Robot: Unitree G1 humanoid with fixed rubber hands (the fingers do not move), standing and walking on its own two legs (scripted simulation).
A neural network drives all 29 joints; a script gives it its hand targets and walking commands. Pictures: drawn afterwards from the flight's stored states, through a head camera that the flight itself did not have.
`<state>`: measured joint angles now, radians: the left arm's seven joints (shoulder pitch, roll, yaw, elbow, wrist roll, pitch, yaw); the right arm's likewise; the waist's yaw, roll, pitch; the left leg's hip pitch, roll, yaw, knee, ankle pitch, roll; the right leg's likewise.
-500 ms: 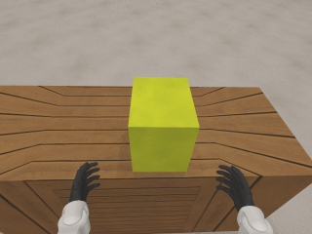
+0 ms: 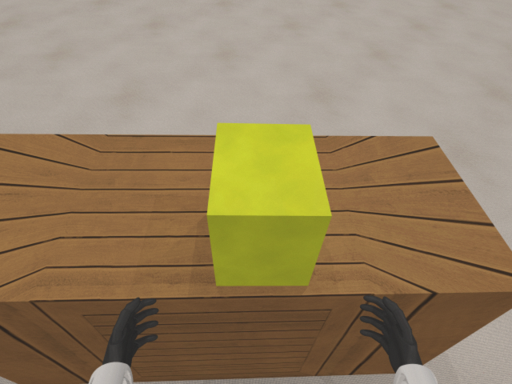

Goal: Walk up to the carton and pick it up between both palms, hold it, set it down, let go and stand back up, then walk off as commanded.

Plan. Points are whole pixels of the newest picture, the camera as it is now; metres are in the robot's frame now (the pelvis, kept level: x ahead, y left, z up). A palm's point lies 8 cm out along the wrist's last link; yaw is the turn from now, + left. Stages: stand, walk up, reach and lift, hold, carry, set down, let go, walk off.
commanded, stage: set down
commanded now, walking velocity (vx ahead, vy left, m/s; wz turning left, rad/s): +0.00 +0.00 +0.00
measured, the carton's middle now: (263, 205) +0.44 -0.01 +0.00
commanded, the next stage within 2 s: let go in 0.70 s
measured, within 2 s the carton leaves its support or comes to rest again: neither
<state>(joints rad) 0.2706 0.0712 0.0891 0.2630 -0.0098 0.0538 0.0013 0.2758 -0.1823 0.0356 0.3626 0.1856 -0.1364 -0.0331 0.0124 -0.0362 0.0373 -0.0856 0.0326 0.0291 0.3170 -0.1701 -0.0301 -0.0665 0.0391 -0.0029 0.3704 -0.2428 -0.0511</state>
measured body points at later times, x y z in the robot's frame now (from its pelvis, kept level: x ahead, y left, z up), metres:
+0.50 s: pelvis +0.00 +0.00 +0.00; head -0.01 +0.01 +0.45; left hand +0.17 +0.23 -0.07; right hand +0.17 -0.21 -0.06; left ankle +0.00 +0.14 -0.75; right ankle -0.02 -0.08 -0.75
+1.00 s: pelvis +0.02 +0.01 +0.00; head +0.02 +0.02 +0.45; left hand +0.18 +0.23 -0.09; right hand +0.18 -0.21 -0.08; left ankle +0.00 +0.14 -0.75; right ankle -0.02 -0.08 -0.75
